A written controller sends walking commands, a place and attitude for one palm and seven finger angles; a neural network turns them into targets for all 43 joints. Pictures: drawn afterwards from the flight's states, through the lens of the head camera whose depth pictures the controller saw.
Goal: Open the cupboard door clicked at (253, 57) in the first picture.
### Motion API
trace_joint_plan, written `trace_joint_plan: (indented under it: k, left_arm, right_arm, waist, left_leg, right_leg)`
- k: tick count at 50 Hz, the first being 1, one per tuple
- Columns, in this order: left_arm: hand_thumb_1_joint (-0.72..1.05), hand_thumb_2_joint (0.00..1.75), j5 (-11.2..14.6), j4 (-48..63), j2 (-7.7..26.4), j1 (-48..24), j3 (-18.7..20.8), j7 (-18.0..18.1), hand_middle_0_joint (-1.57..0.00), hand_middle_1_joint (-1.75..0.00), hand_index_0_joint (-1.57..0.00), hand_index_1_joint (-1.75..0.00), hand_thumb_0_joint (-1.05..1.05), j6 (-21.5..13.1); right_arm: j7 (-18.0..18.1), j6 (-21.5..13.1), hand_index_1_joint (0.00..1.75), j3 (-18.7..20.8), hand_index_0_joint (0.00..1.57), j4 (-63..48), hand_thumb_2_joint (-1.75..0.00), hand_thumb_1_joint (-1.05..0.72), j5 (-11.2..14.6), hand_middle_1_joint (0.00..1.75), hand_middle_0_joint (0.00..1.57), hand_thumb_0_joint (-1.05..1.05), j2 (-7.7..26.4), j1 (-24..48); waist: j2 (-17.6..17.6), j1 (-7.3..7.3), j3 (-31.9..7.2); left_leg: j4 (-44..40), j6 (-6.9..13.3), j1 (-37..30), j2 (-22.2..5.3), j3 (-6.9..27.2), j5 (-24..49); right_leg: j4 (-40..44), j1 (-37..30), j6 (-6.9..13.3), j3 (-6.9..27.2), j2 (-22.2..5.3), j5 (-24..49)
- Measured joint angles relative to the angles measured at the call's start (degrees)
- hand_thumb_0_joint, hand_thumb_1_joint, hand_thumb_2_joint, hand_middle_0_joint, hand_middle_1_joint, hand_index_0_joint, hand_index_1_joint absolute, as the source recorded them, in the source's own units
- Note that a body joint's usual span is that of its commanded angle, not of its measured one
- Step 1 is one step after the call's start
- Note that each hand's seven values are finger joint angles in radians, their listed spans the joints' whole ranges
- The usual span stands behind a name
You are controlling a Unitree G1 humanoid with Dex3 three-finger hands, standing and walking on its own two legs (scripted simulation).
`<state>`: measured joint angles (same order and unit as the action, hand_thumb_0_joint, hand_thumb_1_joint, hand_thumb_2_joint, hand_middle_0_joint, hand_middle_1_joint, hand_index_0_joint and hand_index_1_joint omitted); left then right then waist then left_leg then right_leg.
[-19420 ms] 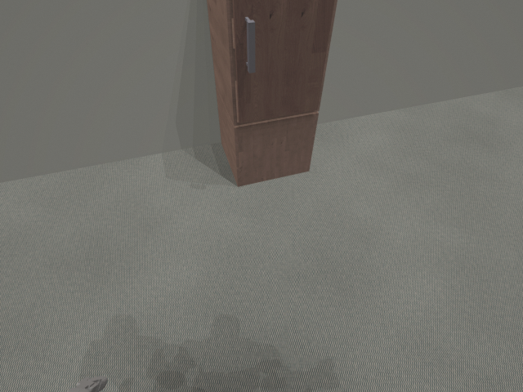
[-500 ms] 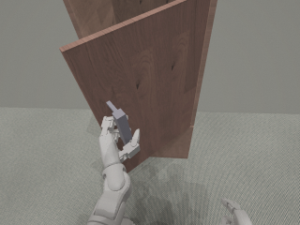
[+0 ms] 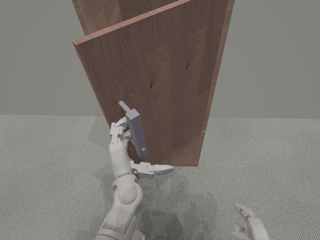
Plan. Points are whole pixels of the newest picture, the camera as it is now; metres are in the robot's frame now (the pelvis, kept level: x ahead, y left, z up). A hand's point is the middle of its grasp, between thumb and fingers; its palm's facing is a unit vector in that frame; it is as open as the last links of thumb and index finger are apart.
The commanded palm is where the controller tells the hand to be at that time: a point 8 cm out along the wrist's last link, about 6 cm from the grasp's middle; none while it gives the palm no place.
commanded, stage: open thumb and fingers to let go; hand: left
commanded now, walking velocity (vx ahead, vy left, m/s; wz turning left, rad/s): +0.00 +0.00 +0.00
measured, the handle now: (133, 131) +0.38 +0.08 +0.07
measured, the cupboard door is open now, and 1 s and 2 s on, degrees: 42 44 44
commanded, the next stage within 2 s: slide the hand sideways off the handle in 0.06 s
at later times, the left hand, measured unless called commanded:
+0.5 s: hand (143, 164) +0.28 +0.05 +0.07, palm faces -0.14 -0.99 +0.07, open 16.5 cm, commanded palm +0.26 +0.10 +0.07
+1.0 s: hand (124, 181) +0.24 +0.09 +0.07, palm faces -0.09 -1.00 +0.02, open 16.3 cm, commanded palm +0.22 +0.15 +0.07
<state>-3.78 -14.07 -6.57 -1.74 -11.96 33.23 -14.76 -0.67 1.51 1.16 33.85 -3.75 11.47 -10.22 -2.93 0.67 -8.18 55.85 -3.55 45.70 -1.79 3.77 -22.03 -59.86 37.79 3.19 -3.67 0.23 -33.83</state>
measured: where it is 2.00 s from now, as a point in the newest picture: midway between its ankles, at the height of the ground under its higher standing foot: outside the picture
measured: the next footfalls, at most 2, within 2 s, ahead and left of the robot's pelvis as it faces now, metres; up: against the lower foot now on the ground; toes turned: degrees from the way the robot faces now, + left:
none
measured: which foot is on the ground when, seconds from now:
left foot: down 0.00-1.00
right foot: down 0.00-1.00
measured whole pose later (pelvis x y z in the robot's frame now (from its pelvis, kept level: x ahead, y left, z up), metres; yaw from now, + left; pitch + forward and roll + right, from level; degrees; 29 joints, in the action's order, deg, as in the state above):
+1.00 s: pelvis -0.01 +0.04 +0.00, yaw -2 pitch +10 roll -1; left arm -0.3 2.7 1.4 15.2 -15.2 8.0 -16.7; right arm -1.3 3.2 -1.4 24.3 -0.7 11.2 -12.3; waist -2.2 0.0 -6.8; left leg 59.3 -1.0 46.2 -1.5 1.6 -23.4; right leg -60.1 37.4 -0.1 -1.4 -0.4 -32.9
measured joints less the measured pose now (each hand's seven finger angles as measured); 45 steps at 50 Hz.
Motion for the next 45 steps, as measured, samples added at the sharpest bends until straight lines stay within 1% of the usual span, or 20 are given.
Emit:
trace_joint_plan:
  k: [5,9,10,11,13,15,16,17,18,19,21,22,24,26,28,30,31,33,38,45]
  left_arm:
    - [-0.49,0.30,-0.2,-1.3,-0.1,-2.3,-1.5,0.7,-0.22,-0.60,-0.22,-0.59,-0.02,1.0]
    - [-0.49,0.30,-0.1,-2.2,-0.3,-4.0,-2.4,1.5,-0.20,-0.46,-0.21,-0.46,-0.02,2.4]
    - [-0.49,0.30,-0.8,-2.2,-0.1,-3.9,-2.5,0.3,-0.20,-0.44,-0.20,-0.44,-0.02,2.2]
    - [-0.49,0.30,-1.0,-1.8,0.5,-3.3,-2.2,-2.5,-0.19,-0.42,-0.18,-0.41,-0.02,1.6]
    - [-0.49,0.30,-0.6,-0.9,3.1,-1.9,-2.0,-10.8,-0.17,-0.38,-0.14,-0.38,-0.02,-0.6]
    - [-0.49,0.30,0.7,0.2,6.3,-0.4,-2.8,-18.5,-0.16,-0.36,-0.10,-0.35,-0.02,-2.6]
    - [-0.49,0.30,1.9,0.7,7.4,0.1,-3.3,-21.4,-0.16,-0.35,-0.09,-0.34,-0.02,-3.0]
    - [-0.49,0.30,3.3,1.0,7.8,0.6,-3.8,-23.5,-0.16,-0.34,-0.09,-0.33,-0.02,-3.4]
    - [-0.50,0.30,4.6,1.3,7.8,1.0,-4.2,-24.8,-0.15,-0.33,-0.08,-0.32,-0.02,-3.5]
    - [-0.50,0.30,5.8,1.4,7.3,1.4,-4.4,-25.4,-0.15,-0.33,-0.09,-0.31,-0.02,-3.4]
    - [-0.50,0.30,7.0,1.3,5.5,1.6,-4.6,-24.8,-0.15,-0.32,-0.10,-0.31,-0.02,-2.9]
    - [-0.50,0.30,6.9,1.2,4.5,1.6,-4.7,-24.0,-0.14,-0.31,-0.10,-0.30,-0.02,-2.7]
    - [-0.50,0.30,5.4,1.2,2.9,1.5,-4.8,-21.7,-0.14,-0.31,-0.11,-0.30,-0.02,-2.4]
    - [-0.50,0.30,2.7,1.6,2.2,1.5,-5.1,-19.5,-0.14,-0.31,-0.12,-0.30,-0.02,-2.3]
    - [-0.50,0.30,0.3,2.2,2.2,1.6,-5.5,-18.0,-0.14,-0.30,-0.13,-0.30,-0.02,-2.5]
    - [-0.50,0.30,-0.9,3.1,2.7,1.9,-5.9,-17.5,-0.14,-0.30,-0.13,-0.30,-0.02,-2.4]
    - [-0.50,0.30,-1.1,3.6,3.0,2.3,-5.9,-17.6,-0.14,-0.30,-0.14,-0.30,-0.02,-2.3]
    - [-0.50,0.30,-0.5,5.0,3.7,3.5,-5.8,-18.1,-0.15,-0.30,-0.14,-0.30,-0.02,-1.8]
    - [-0.50,0.30,1.9,8.7,5.3,7.9,-4.7,-19.6,-0.15,-0.30,-0.15,-0.30,-0.02,-0.4]
    - [-0.50,0.30,3.2,13.8,6.8,13.3,-3.9,-22.5,-0.15,-0.30,-0.15,-0.30,-0.02,-1.7]
  right_arm:
    - [-0.1,0.0,0.30,-0.2,0.20,0.1,-0.90,-0.91,0.0,0.30,0.20,0.01,-0.7,0.5]
    - [-0.5,-0.1,0.30,-0.6,0.20,0.3,-0.90,-0.91,0.0,0.30,0.20,0.01,-1.3,0.5]
    - [-0.7,0.0,0.30,-0.8,0.20,0.2,-0.90,-0.91,0.0,0.30,0.20,0.01,-1.4,0.4]
    - [-1.0,0.2,0.30,-0.9,0.20,-0.3,-0.90,-0.91,0.3,0.30,0.20,0.01,-1.5,0.0]
    - [-1.1,0.5,0.30,-1.0,0.20,-1.5,-0.90,-0.91,0.7,0.30,0.20,0.01,-1.4,-1.3]
    - [-1.0,0.5,0.30,-1.0,0.20,-2.4,-0.90,-0.91,1.5,0.30,0.20,0.01,-0.9,-2.4]
    - [-1.0,0.4,0.30,-0.9,0.20,-2.8,-0.90,-0.91,2.0,0.30,0.20,0.01,-0.5,-2.9]
    - [-0.9,0.2,0.30,-0.9,0.20,-3.1,-0.90,-0.91,2.5,0.30,0.20,0.01,-0.1,-3.3]
    - [-0.7,0.0,0.30,-0.9,0.20,-3.2,-0.90,-0.91,2.9,0.30,0.20,0.01,0.2,-3.5]
    - [-0.6,-0.2,0.30,-1.0,0.20,-3.3,-0.90,-0.91,3.3,0.30,0.20,0.01,0.5,-3.7]
    - [-0.4,-0.4,0.30,-1.3,0.20,-3.4,-0.90,-0.91,3.6,0.30,0.20,0.01,0.8,-3.7]
    - [-0.5,-0.5,0.30,-1.4,0.20,-3.6,-0.90,-0.91,3.6,0.30,0.20,0.01,0.8,-3.7]
    - [-0.9,-0.4,0.30,-1.4,0.20,-4.1,-0.90,-0.91,3.3,0.30,0.20,0.01,0.5,-3.7]
    - [-1.5,-0.1,0.30,-1.4,0.20,-4.9,-0.90,-0.91,2.8,0.30,0.20,0.01,0.2,-3.7]
    - [-2.0,0.4,0.30,-1.4,0.20,-5.6,-0.90,-0.91,2.5,0.30,0.20,0.01,-0.2,-3.5]
    - [-2.4,1.0,0.30,-1.4,0.20,-6.1,-0.90,-0.91,2.3,0.30,0.20,0.01,-0.5,-3.2]
    - [-2.4,1.4,0.30,-1.4,0.20,-6.3,-0.90,-0.91,2.3,0.30,0.20,0.01,-0.6,-3.1]
    - [-2.3,2.1,0.30,-1.6,0.20,-6.6,-0.90,-0.91,2.5,0.30,0.20,0.01,-0.8,-2.9]
    - [-1.5,3.0,0.30,-2.3,0.20,-7.5,-0.90,-0.91,3.0,0.30,0.20,0.01,-0.8,-2.7]
    - [-0.9,2.0,0.30,-2.7,0.20,-8.9,-0.90,-0.91,3.2,0.30,0.20,0.01,-0.5,-2.3]
  waist:
    - [-0.1,0.08,0.1]
    - [-0.1,0.27,0.1]
    - [0.0,0.49,0.1]
    - [0.2,0.56,0.1]
    - [0.5,0.32,0.0]
    - [0.2,0.21,0.2]
    - [-0.2,0.20,0.4]
    - [-0.7,0.23,0.7]
    - [-1.0,0.28,1.0]
    - [-1.3,0.35,1.3]
    - [-1.2,0.54,1.8]
    - [-1.0,0.64,1.9]
    - [-0.4,0.81,1.9]
    - [0.3,0.88,1.6]
    - [0.7,0.89,1.3]
    - [0.9,0.85,1.3]
    - [0.9,0.77,1.3]
    - [0.7,0.55,1.4]
    - [0.2,-0.09,1.6]
    - [0.3,-0.56,1.5]
  left_leg:
    - [1.0,0.0,0.8,0.0,-0.3,-0.1]
    - [1.6,0.4,1.1,0.0,-0.6,-0.3]
    - [1.6,0.7,1.1,0.1,-0.7,-0.2]
    - [1.6,0.9,1.3,0.3,-0.9,-0.2]
    - [1.8,1.3,1.5,0.5,-1.1,-0.1]
    - [2.0,1.6,1.4,0.6,-1.2,-0.1]
    - [2.1,1.8,1.1,0.6,-1.2,-0.2]
    - [2.2,2.0,0.8,0.6,-1.2,-0.3]
    - [2.3,2.2,0.4,0.6,-1.3,-0.4]
    - [2.2,2.4,-0.1,0.6,-1.5,-0.5]
    - [1.8,2.7,-0.8,0.6,-2.0,-0.3]
    - [1.7,2.9,-0.9,0.7,-2.2,-0.2]
    - [1.7,3.2,-0.5,0.7,-2.7,-0.1]
    - [2.1,3.4,0.5,0.7,-3.1,-0.1]
    - [2.9,3.4,1.5,0.7,-3.3,-0.3]
    - [3.7,3.5,2.1,0.6,-3.3,-0.6]
    - [3.9,3.5,2.2,0.5,-3.4,-0.7]
    - [4.0,3.6,1.9,0.4,-3.4,-0.8]
    - [3.0,3.5,0.3,0.4,-3.2,-0.7]
    - [3.0,3.0,0.2,0.5,-2.5,-0.9]
  right_leg:
    - [-0.2,0.5,-0.8,0.3,-0.1,0.3]
    - [0.0,0.5,-1.3,0.7,-0.1,0.7]
    - [-0.1,0.6,-1.5,0.8,-0.2,0.8]
    - [-0.1,0.8,-1.6,0.9,-0.4,0.8]
    - [-0.2,1.1,-1.9,1.1,-0.6,0.9]
    - [-0.1,0.7,-2.3,1.2,-0.8,1.1]
    - [0.1,0.2,-2.5,1.2,-0.8,1.1]
    - [0.4,-0.3,-2.7,1.2,-0.8,1.3]
    - [0.7,-0.8,-2.9,1.3,-0.8,1.4]
    - [1.1,-1.3,-3.1,1.5,-0.8,1.6]
    - [1.6,-1.9,-3.5,2.0,-0.9,2.0]
    - [1.7,-1.9,-3.7,2.2,-1.0,2.2]
    - [1.5,-1.3,-4.0,2.8,-1.1,2.4]
    - [0.9,-0.1,-4.1,3.1,-1.2,2.3]
    - [0.0,1.0,-4.2,3.3,-1.1,2.1]
    - [-0.6,1.6,-4.2,3.4,-1.0,1.9]
    - [-0.8,1.6,-4.2,3.4,-1.0,1.8]
    - [-0.7,1.3,-4.3,3.5,-0.9,1.8]
    - [0.5,-0.5,-4.2,3.3,-0.8,2.1]
    - [0.5,-0.8,-3.8,2.5,-0.8,1.6]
